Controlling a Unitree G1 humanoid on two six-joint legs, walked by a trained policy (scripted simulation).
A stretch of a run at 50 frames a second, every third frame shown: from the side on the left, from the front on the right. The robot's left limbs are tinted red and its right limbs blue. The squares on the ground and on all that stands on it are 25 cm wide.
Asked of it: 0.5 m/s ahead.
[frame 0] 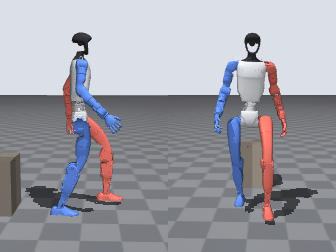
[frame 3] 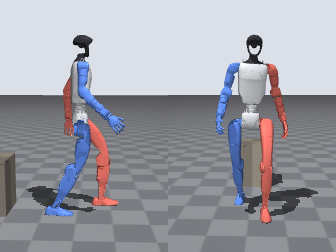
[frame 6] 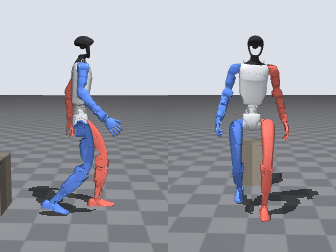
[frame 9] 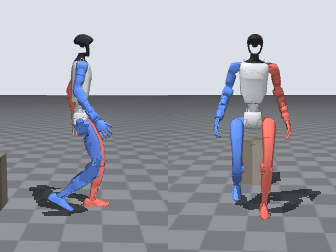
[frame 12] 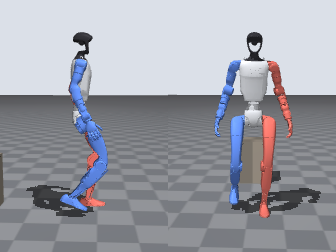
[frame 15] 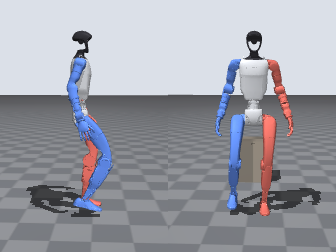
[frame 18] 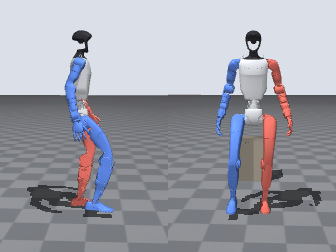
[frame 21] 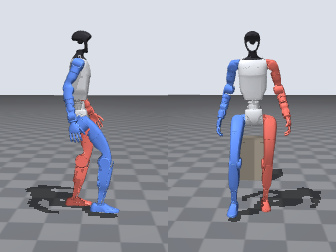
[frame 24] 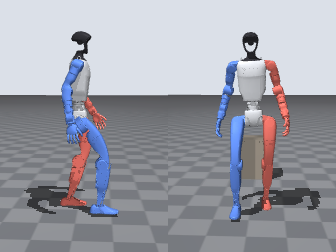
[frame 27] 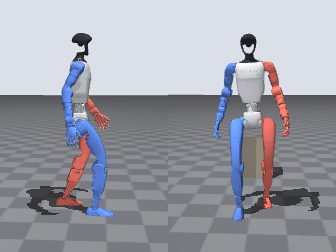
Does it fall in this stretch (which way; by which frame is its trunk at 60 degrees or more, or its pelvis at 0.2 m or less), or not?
no
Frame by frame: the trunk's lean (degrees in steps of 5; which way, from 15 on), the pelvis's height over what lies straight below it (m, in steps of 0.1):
0: 5, 0.8
3: 5, 0.8
6: 5, 0.7
9: 5, 0.8
12: 5, 0.8
15: 0, 0.8
18: 0, 0.8
21: 0, 0.8
24: 5, 0.8
27: 5, 0.8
